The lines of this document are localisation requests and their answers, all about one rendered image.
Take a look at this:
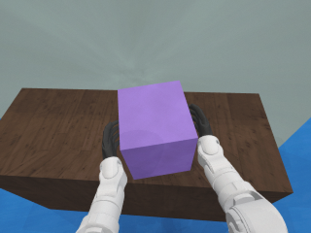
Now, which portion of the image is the right robot hand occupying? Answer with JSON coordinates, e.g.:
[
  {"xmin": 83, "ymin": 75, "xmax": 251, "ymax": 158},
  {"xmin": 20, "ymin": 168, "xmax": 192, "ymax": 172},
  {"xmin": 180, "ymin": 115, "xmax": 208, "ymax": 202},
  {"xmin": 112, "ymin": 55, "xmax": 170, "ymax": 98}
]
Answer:
[{"xmin": 188, "ymin": 103, "xmax": 214, "ymax": 138}]

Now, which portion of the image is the carton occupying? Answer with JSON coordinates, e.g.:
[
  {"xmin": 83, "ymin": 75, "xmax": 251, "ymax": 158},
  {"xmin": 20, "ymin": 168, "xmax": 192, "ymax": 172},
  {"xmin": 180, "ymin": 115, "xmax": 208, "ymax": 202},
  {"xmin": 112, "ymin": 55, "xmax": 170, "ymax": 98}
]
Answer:
[{"xmin": 118, "ymin": 81, "xmax": 198, "ymax": 180}]

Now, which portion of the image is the left robot forearm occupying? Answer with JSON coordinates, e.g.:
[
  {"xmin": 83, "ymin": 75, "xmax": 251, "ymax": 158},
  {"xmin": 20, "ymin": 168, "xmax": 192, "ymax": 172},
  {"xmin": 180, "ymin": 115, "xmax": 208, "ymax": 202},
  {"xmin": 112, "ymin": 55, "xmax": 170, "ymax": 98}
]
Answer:
[{"xmin": 76, "ymin": 156, "xmax": 127, "ymax": 233}]

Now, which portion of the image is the pedestal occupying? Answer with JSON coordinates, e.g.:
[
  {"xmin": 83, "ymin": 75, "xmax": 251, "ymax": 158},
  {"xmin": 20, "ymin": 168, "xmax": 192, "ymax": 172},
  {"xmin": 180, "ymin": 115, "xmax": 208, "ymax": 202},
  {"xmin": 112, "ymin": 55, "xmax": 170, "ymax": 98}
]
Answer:
[{"xmin": 0, "ymin": 87, "xmax": 294, "ymax": 222}]

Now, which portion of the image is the robot right upper arm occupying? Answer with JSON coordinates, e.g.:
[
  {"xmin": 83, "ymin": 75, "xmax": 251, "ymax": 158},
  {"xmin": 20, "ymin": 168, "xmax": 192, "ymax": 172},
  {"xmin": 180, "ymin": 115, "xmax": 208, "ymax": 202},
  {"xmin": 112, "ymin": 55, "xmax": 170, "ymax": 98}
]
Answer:
[{"xmin": 225, "ymin": 199, "xmax": 288, "ymax": 233}]

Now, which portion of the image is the left robot hand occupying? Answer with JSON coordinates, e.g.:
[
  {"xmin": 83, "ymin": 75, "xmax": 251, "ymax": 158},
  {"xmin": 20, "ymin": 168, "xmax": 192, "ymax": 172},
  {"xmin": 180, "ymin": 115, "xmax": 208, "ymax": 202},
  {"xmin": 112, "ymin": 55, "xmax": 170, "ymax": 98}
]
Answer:
[{"xmin": 102, "ymin": 120, "xmax": 120, "ymax": 160}]

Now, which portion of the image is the right robot forearm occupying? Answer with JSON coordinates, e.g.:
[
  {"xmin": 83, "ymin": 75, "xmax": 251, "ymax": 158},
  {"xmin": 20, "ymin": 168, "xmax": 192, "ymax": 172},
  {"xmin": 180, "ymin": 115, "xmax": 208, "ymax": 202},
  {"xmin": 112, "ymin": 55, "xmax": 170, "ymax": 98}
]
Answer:
[{"xmin": 197, "ymin": 135, "xmax": 289, "ymax": 233}]

